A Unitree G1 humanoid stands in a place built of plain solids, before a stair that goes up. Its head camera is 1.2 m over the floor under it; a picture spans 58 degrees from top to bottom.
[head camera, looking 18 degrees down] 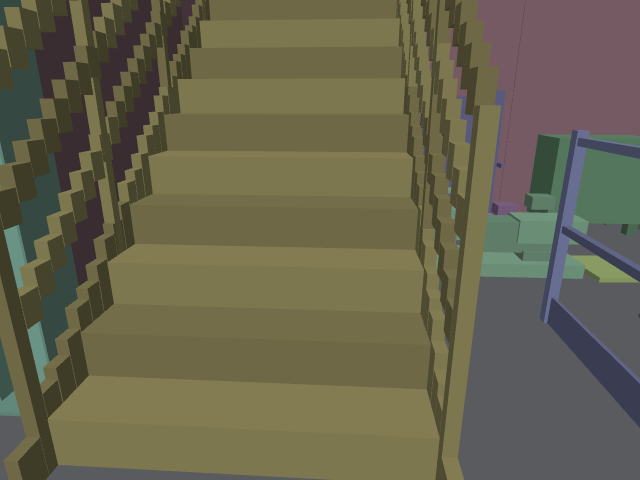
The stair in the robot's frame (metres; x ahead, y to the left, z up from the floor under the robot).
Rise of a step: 0.19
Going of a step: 0.24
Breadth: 1.38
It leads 4 degrees to the right of straight ahead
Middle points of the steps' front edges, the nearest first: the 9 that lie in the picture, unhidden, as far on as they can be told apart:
1.14 0.26 0.19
1.38 0.25 0.38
1.62 0.23 0.56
1.86 0.22 0.75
2.10 0.20 0.94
2.34 0.19 1.12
2.58 0.17 1.31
2.82 0.15 1.50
3.06 0.14 1.68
